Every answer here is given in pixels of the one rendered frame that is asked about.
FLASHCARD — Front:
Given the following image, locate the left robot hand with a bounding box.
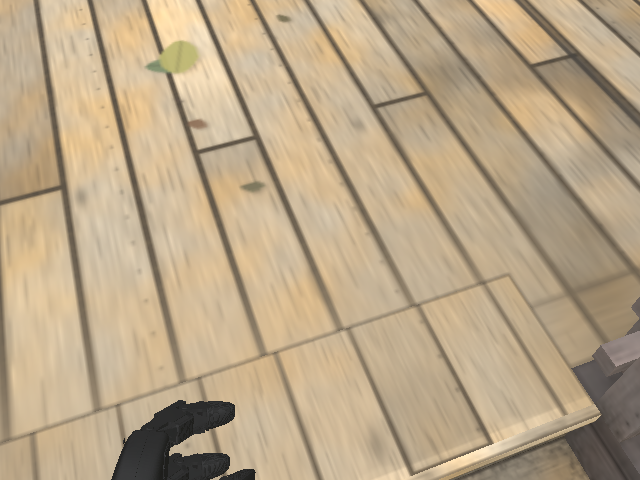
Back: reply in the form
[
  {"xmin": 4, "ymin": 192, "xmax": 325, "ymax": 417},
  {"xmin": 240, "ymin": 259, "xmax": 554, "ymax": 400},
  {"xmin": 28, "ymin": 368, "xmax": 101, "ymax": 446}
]
[{"xmin": 111, "ymin": 400, "xmax": 256, "ymax": 480}]

